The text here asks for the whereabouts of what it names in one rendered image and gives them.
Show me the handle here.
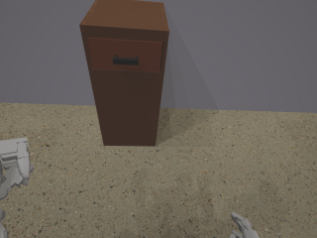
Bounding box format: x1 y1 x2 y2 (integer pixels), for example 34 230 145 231
113 55 139 65

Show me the cabinet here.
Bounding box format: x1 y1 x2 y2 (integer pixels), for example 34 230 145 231
79 0 169 147

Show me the robot right hand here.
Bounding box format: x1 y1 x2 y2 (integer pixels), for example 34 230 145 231
230 212 260 238

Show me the robot left hand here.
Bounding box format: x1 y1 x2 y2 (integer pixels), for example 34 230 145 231
0 137 34 203

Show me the drawer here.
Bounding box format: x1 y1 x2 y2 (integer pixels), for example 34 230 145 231
87 37 162 72

